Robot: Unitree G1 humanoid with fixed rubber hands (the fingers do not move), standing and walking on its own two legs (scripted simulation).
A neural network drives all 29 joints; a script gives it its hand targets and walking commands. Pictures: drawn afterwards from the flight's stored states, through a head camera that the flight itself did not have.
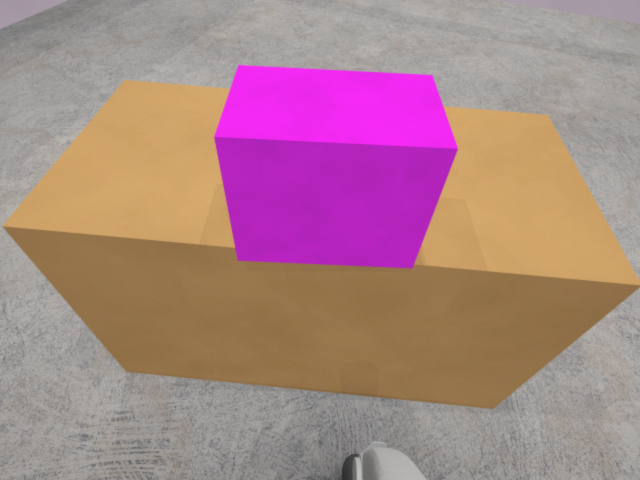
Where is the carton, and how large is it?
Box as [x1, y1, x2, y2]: [214, 65, 457, 267]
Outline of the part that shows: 238,65 214,136 238,260 412,267 457,149 432,75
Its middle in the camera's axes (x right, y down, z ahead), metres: +0.02 -0.11 +0.65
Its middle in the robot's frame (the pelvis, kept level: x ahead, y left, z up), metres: +0.57 -0.03 +0.05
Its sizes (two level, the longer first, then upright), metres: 0.309 0.194 0.256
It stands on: a pedestal, 0.68 m high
